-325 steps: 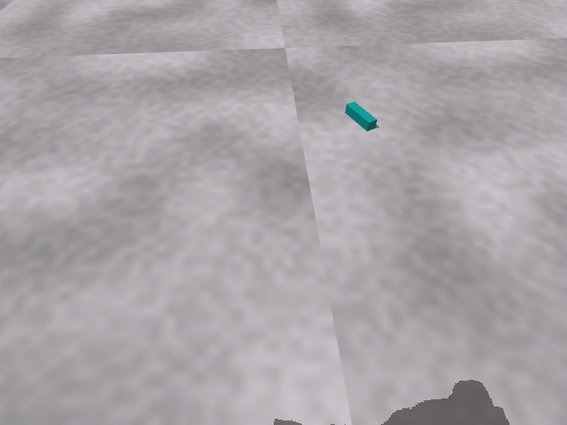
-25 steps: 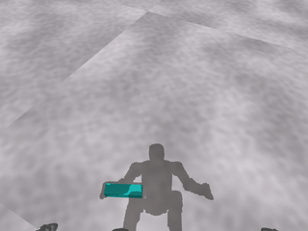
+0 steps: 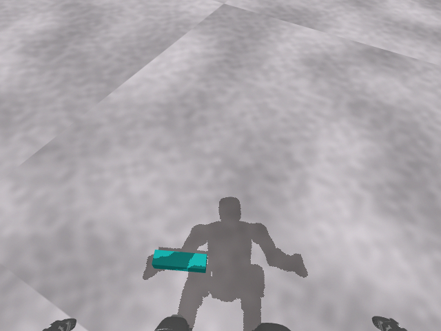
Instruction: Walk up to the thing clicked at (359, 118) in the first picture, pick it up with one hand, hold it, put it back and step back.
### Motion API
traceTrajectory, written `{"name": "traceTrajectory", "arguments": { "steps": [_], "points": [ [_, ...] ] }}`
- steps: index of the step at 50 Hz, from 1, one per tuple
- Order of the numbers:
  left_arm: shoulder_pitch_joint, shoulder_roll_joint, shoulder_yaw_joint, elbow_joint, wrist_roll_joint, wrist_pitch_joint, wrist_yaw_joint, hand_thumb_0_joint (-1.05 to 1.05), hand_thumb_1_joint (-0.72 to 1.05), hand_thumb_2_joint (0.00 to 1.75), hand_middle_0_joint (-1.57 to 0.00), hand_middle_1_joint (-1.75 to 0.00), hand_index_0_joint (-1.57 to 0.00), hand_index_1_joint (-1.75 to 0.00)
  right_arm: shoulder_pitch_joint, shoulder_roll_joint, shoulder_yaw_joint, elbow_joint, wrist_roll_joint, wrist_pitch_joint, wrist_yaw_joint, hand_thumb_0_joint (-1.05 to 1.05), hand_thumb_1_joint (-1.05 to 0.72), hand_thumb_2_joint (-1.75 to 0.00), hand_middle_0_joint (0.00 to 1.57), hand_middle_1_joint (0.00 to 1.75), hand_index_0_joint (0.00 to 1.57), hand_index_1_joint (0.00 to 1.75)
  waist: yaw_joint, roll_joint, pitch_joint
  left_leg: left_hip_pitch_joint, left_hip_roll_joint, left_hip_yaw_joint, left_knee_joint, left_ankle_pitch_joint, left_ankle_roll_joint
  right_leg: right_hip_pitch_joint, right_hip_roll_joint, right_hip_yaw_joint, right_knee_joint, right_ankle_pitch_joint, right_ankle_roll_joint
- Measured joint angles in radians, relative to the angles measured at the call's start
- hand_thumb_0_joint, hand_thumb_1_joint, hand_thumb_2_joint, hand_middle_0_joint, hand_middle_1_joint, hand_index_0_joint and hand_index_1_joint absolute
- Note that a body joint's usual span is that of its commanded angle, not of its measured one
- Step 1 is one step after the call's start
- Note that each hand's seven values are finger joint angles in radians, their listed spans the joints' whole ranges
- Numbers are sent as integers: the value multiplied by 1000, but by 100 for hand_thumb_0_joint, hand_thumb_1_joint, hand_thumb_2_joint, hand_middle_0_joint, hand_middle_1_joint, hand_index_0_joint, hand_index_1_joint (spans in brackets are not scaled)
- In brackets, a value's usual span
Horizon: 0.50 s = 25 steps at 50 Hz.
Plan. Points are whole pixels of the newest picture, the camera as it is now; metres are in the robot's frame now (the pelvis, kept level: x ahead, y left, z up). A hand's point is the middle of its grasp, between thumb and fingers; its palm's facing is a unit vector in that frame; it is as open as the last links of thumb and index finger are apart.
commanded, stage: walk up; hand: left
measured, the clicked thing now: (180, 261) +0.44 +0.17 -0.73
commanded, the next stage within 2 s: none
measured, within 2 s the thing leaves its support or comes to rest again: neither
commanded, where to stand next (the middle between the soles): +0.07 -0.02 m, yaw -4 degrees
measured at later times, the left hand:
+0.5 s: hand out of the picture -0.06 +0.24 -0.10, palm faces +0.05 -0.82 -0.57, open 7.4 cm
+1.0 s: hand out of the picture +0.09 +0.32 -0.17, palm faces -0.04 -0.92 -0.39, open 7.4 cm
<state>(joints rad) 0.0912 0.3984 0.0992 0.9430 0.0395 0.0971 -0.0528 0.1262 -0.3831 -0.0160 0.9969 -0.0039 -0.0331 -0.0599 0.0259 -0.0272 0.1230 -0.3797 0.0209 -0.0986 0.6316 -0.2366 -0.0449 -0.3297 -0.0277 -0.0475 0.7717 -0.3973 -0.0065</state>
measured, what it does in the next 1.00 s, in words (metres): steps on the spot: right foot, then left foot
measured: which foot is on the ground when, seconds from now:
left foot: down 0.00-0.20, up 0.22-0.66, down 0.68-1.00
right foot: up 0.00-0.18, down 0.20-0.72, up 0.74-1.00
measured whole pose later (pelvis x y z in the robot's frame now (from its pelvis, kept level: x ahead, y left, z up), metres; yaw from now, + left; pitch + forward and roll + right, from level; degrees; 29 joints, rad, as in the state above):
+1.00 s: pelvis +0.00 +0.03 -0.01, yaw -2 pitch -3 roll +0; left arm 0.22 0.48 0.10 0.78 0.03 0.07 0.00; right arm 0.18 -0.36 -0.05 0.83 0.01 -0.03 -0.06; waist 0.04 -0.12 0.19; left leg -0.33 0.02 0.07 0.72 -0.34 0.03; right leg -0.63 0.07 0.20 1.31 -0.39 0.01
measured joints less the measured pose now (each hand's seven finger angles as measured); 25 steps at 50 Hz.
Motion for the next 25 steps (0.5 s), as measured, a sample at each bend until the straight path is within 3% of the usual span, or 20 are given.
{"name": "traceTrajectory", "arguments": {
  "steps": [3,6,9,11,13,15,17,20,25],
  "points": [
    [-19,27,20,-61,5,16,0,1,91,90,-21,-30,-20,-30,20,-3,-12,-46,-10,-4,-20,0,-90,-90,21,30,21,30,-6,-13,32,-33,10,-16,20,10,4,-117,30,77,273,-111,-5],
    [-12,49,36,-108,5,14,-7,1,91,90,-20,-30,-20,-30,39,-20,-25,-79,-27,4,-29,0,-90,-90,21,30,21,30,-6,-26,40,-73,25,-22,53,8,-4,-158,17,123,347,-113,-10],
    [12,53,32,-105,-9,-10,-4,1,91,90,-20,-30,-20,-30,44,-50,-42,-102,-41,22,-13,0,-90,-90,21,30,21,30,-19,-10,32,-118,49,-43,109,-14,-1,-87,-9,111,165,-103,-8],
    [47,36,21,-78,-12,-51,13,1,91,90,-20,-30,-20,-30,36,-73,-55,-114,-47,53,4,0,-90,-90,21,30,21,30,-31,30,24,-167,58,-88,216,-132,48,-56,14,91,93,-75,27],
    [86,5,-2,-48,-5,-74,33,1,91,90,-20,-30,-20,-30,33,-79,-68,-114,-51,86,13,1,-90,-90,21,30,21,30,-42,48,15,-205,-8,-134,349,-232,56,-70,14,84,125,-81,31],
    [118,-38,-22,-16,-7,-92,58,1,91,90,-21,-30,-20,-30,41,-93,-79,-112,-54,105,35,1,-91,-90,21,29,20,30,-46,81,9,-236,-54,-135,470,-216,50,-53,7,79,90,-59,30],
    [156,-68,-32,2,-5,-112,79,1,90,90,-21,-30,-21,-30,59,-106,-89,-119,-63,118,63,1,-91,-90,20,29,20,30,-47,111,3,-253,-68,-102,542,-166,44,-27,-4,76,37,-30,34],
    [218,-72,-24,7,-5,-140,96,1,90,90,-21,-30,-21,-30,99,-105,-102,-117,-69,126,100,1,-91,-90,20,29,20,30,-38,137,-5,-235,-50,-48,575,-95,33,22,-23,71,-36,-1,35],
    [319,-20,-4,-14,-11,-169,101,1,90,90,-21,-30,-21,-30,126,-82,-104,-100,-69,135,137,1,-91,-90,20,29,20,30,-9,151,-25,-179,9,2,495,-55,19,70,-35,70,-111,18,33]
  ]
}}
